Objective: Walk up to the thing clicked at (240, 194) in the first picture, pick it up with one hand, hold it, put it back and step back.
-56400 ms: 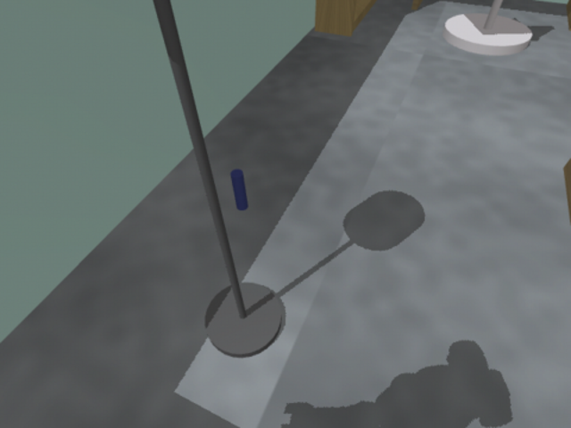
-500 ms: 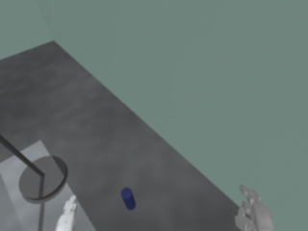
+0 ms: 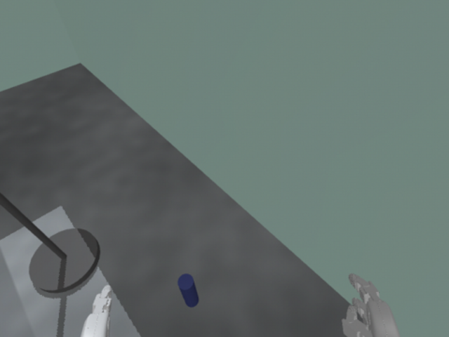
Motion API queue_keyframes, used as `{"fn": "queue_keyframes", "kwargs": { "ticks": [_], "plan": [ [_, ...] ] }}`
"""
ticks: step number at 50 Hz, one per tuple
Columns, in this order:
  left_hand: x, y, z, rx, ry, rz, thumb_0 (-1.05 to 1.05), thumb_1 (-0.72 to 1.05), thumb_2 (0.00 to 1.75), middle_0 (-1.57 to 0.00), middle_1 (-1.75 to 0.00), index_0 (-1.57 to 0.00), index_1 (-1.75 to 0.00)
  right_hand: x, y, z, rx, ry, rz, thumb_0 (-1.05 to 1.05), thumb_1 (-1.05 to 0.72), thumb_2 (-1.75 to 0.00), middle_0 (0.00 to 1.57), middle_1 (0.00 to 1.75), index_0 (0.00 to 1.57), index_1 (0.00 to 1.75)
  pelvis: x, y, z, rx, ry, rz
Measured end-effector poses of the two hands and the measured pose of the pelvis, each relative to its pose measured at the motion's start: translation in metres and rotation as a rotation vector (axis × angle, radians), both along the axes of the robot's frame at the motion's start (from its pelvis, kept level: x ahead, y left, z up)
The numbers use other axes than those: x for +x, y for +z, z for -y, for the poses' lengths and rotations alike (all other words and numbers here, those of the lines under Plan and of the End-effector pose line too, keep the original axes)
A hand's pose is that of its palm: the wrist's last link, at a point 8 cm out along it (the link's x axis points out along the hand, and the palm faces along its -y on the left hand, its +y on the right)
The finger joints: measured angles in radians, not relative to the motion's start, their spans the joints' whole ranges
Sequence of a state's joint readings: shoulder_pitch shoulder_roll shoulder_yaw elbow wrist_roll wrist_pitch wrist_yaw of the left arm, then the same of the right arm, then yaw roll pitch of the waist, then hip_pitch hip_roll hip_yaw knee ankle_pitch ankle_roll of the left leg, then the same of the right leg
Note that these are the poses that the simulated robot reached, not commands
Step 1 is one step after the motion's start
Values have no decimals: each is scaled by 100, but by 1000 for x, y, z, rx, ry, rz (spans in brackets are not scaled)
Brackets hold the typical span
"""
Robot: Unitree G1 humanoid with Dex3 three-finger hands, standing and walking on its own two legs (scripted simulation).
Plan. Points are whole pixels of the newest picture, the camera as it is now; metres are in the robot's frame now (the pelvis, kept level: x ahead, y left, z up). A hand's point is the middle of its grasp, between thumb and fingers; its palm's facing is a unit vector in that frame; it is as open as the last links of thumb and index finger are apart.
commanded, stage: home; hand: left
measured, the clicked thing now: (189, 291) +0.41 +0.16 -0.62
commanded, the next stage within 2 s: stand in 0.16 s
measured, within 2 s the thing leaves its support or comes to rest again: neither
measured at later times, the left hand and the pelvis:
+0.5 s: hand (137, 334) +0.17 +0.18 -0.06, palm faces +0.11 -0.95 -0.28, open 14.5 cm; pelvis +0.01 -0.01 +0.00, yaw +0 degrees
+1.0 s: hand out of the picture +0.08 +0.25 -0.11, palm faces +0.01 -0.94 -0.34, open 7.4 cm; pelvis +0.00 +0.00 +0.04, yaw +1 degrees
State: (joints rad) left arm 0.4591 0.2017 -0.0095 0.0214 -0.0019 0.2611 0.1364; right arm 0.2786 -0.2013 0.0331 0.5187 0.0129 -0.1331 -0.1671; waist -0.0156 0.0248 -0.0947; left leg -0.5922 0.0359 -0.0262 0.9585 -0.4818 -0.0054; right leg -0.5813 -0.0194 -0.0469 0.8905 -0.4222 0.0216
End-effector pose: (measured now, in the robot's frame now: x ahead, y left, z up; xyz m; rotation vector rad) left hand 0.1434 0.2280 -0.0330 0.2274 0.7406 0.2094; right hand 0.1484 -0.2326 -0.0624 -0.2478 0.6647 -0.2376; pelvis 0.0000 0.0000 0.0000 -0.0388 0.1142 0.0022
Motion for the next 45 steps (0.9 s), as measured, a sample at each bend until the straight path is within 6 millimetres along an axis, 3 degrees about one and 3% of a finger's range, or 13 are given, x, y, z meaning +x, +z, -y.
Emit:
{"fn": "queue_keyframes", "kwargs": {
  "ticks": [15,19,28,33,38,45],
  "plan": [
    [-2,0,5,1,-2,-2,-1,-53,6,-6,-6,-6,-6,-2,-3,3,0,6,-4,1,-90,-90,20,30,21,30,-2,0,4,4,1,-10],
    [0,0,5,4,1,0,-1,-45,13,-10,-12,-11,-12,1,-3,5,-2,3,-4,1,-90,-89,20,30,21,30,1,-1,5,5,1,-13],
    [8,0,7,1,-2,2,-1,4,59,-18,-26,-19,-26,9,-2,8,-7,-1,4,1,-90,-89,20,30,21,30,7,0,6,4,1,-15],
    [9,-25,-9,43,-99,-62,-1,41,77,-20,-29,-20,-28,3,-17,18,-55,138,-204,1,-90,-89,20,30,21,30,3,6,7,30,2,49],
    [-14,-40,-34,47,-71,-174,0,69,85,-20,-30,-21,-29,-17,-17,38,-40,97,-315,1,-90,-89,20,30,21,30,3,14,6,39,4,84],
    [-54,-46,-57,54,-7,-319,0,85,88,-20,-30,-21,-30,-48,-13,52,-46,36,-415,1,-90,-89,20,30,21,30,3,27,0,38,6,124]
  ]
}}
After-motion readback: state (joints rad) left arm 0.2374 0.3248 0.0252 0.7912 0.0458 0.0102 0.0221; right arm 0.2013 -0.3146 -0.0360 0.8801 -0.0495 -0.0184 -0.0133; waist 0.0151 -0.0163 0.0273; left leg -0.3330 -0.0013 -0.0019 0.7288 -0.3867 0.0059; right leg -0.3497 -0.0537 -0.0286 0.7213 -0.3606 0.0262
